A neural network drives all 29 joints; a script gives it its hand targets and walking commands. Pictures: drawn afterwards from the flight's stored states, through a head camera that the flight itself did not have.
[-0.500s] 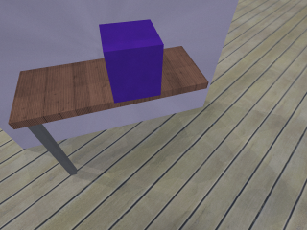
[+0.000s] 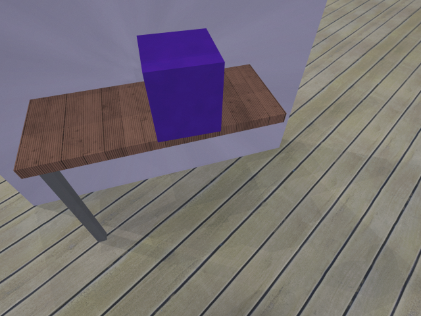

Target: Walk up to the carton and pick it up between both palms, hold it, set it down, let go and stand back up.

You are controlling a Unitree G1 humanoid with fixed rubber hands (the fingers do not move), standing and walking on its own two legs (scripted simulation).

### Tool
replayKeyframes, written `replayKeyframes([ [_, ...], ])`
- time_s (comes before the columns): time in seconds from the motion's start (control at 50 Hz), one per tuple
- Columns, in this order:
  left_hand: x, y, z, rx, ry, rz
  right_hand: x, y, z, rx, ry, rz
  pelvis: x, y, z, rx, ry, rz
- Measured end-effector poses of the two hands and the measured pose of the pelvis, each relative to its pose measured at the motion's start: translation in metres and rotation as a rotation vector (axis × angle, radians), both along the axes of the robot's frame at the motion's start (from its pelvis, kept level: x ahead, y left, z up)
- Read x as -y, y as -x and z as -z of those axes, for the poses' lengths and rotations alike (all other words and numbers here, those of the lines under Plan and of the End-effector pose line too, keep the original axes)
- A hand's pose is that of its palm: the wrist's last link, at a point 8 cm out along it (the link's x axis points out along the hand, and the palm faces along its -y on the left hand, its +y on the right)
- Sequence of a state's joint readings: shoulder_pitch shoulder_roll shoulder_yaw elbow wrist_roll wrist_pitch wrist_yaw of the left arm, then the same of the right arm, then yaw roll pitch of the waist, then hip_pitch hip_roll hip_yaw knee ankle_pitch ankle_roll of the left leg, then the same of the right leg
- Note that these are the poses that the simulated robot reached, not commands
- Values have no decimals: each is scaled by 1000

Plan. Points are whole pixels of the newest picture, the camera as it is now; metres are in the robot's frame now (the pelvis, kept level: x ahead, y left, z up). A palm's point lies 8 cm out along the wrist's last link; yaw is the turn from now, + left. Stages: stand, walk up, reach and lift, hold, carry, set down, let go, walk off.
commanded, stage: stand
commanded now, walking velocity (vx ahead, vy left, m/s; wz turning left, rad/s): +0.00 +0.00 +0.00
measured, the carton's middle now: (181, 86) +0.73 +0.09 +0.00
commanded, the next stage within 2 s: walk up in 0.42 s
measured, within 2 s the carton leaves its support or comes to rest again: neither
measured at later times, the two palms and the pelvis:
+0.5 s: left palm out of the picture -0.03 +0.19 -0.15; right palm out of the picture -0.03 -0.19 -0.15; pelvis +0.00 +0.00 +0.00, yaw +0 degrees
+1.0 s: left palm out of the picture +0.03 +0.19 -0.14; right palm out of the picture +0.05 -0.31 -0.16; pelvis +0.07 -0.06 -0.02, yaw +7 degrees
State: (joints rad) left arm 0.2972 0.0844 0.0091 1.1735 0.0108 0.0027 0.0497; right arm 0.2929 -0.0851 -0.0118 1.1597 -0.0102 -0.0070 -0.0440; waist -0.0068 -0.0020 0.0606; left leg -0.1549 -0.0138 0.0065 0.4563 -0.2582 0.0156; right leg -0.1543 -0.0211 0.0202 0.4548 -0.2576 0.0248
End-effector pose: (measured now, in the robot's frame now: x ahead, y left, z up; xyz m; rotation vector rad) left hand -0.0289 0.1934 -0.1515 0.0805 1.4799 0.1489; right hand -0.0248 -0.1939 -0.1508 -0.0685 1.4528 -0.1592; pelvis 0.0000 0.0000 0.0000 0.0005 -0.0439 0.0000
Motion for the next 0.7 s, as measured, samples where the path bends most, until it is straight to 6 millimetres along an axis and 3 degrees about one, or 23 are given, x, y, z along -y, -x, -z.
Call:
replayKeyframes([
  [0.38, -3, 8, -1, -19, 0, 1, 0, 11, -2, -29, 2, 4, -1, 1, 0, -10, 2, 1],
  [0.62, 1, 0, 0, 4, 12, -4, 1, 3, -2, -6, 6, 2, -2, -2, 0, -12, 1, 0],
  [0.7, -10, -8, 2, 43, -16, 8, 13, 3, -1, 30, 31, 12, 4, -9, 5, -16, 1, -9],
])
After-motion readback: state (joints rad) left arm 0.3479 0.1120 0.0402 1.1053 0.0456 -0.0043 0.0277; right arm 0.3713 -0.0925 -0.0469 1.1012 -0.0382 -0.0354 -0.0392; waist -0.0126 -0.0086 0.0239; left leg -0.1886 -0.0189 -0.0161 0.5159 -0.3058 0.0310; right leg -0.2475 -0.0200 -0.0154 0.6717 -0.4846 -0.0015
